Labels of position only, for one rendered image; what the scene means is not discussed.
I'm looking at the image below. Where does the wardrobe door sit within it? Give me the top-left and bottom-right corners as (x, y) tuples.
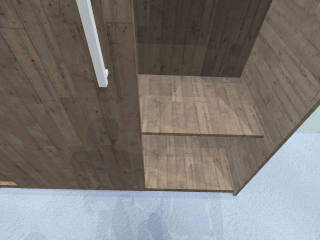
(0, 0), (146, 191)
(0, 172), (12, 182)

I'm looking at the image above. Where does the handle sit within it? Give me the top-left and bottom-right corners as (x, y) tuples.
(76, 0), (109, 87)

